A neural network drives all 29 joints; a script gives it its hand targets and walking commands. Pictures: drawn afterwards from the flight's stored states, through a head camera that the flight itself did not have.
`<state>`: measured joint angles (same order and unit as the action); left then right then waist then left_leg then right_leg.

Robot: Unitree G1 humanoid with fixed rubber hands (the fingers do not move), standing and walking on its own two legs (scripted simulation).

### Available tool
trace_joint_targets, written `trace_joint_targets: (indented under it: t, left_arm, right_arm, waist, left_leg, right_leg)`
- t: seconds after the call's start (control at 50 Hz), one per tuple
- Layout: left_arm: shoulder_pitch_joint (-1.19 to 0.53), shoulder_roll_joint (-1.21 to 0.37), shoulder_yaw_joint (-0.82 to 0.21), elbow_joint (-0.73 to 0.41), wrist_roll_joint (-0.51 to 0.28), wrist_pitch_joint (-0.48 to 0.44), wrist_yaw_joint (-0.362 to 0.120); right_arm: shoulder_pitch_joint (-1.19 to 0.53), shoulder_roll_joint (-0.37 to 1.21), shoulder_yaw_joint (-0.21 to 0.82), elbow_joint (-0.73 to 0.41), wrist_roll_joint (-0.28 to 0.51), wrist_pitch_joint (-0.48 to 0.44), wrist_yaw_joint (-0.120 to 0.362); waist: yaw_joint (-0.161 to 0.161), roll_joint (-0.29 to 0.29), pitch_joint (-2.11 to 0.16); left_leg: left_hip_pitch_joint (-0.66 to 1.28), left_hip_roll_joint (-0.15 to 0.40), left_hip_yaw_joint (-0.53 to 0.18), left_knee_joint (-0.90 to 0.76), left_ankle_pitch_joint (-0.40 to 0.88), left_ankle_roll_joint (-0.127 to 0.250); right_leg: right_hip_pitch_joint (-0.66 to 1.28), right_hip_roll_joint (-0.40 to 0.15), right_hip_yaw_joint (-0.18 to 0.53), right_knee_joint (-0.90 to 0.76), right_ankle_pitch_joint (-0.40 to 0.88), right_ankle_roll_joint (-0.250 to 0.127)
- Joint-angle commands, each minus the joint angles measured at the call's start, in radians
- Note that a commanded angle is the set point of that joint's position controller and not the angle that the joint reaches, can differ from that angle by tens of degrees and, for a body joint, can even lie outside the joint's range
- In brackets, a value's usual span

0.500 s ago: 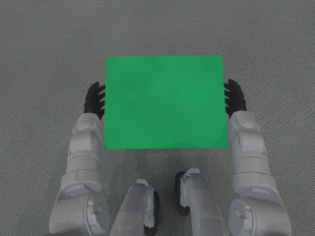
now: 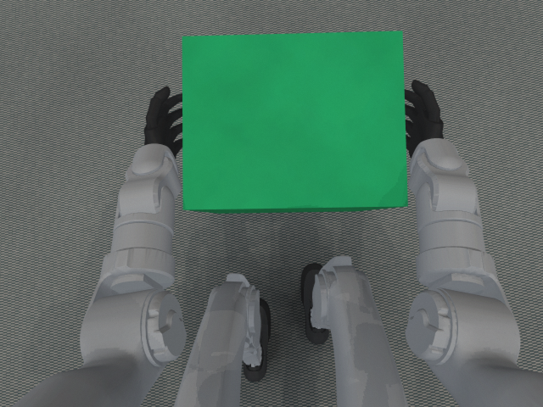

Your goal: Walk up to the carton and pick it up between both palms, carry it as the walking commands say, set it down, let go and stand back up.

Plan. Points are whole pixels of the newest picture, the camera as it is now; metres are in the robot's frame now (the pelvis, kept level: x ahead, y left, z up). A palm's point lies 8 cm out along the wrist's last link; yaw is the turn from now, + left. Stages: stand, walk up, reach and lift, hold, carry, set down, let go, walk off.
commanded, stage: set down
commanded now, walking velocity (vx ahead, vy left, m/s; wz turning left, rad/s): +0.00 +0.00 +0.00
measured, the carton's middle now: (289, 143) +0.49 -0.04 -0.16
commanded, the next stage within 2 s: none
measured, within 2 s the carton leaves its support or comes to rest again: rests again in 1.78 s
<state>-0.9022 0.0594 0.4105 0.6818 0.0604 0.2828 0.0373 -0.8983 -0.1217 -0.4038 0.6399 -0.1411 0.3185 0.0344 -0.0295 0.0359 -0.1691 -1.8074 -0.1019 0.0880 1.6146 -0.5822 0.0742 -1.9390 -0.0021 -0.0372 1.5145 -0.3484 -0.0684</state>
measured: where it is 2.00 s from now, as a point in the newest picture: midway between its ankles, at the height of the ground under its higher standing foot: (286, 335)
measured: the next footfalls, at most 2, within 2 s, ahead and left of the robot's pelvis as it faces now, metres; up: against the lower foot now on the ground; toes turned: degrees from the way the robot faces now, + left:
none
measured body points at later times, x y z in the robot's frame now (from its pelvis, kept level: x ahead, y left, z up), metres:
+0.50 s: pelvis -0.01 -0.01 -0.07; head +0.30 -0.04 +0.26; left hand +0.51 +0.13 -0.18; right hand +0.49 -0.24 -0.18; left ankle +0.05 +0.08 -0.51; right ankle +0.13 -0.09 -0.51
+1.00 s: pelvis -0.02 +0.00 -0.13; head +0.32 -0.03 +0.15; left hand +0.53 +0.13 -0.27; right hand +0.52 -0.24 -0.27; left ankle +0.05 +0.08 -0.51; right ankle +0.13 -0.09 -0.51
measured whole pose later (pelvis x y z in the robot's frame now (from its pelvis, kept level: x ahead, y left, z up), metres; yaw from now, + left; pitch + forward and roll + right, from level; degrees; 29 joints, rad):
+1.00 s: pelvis -0.02 +0.00 -0.13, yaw +2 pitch +44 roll +2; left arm -1.27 0.20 0.31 0.82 -0.04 0.28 0.11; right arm -1.28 -0.33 -0.30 0.84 0.01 0.29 0.00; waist -0.05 0.05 0.12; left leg -2.18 -0.10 0.11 2.07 -0.66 0.08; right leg -2.31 -0.06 -0.08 1.93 -0.38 -0.11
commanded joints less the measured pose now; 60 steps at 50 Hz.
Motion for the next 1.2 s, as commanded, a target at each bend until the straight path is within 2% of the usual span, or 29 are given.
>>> trace_joint_targets:
  t: [0.0, 0.62, 1.18]
  left_arm:
    - [-0.633, -0.877, -0.507, -0.06, -0.123, -0.016, -0.222]
    - [-0.892, -0.783, -0.521, -0.042, -0.192, -0.021, -0.201]
    - [-1.1, -0.703, -0.559, 0.003, -0.265, -0.058, -0.16]
  right_arm:
    - [-0.564, 0.836, 0.481, -0.018, 0.119, -0.01, 0.195]
    - [-0.819, 0.709, 0.487, 0.017, 0.211, -0.021, 0.167]
    - [-1.036, 0.552, 0.499, 0.116, 0.315, -0.089, 0.184]
  waist:
    - [-0.024, -0.042, -0.947]
    - [-0.046, -0.051, -0.989]
    - [-0.063, -0.03, -0.859]
  left_leg:
    - [0.124, -0.04, -0.151, -0.193, 0.225, -0.064]
    - [-0.203, -0.05, -0.112, 0.096, 0.139, -0.054]
    - [-0.16, -0.032, -0.121, 0.31, 0.188, -0.038]
  right_leg:
    - [0.873, 0.083, 0.128, 0.0, 0.245, 0.027]
    - [0.823, 0.051, 0.161, 0.264, 0.311, 0.011]
    - [0.633, 0.029, 0.128, 0.506, 0.326, -0.012]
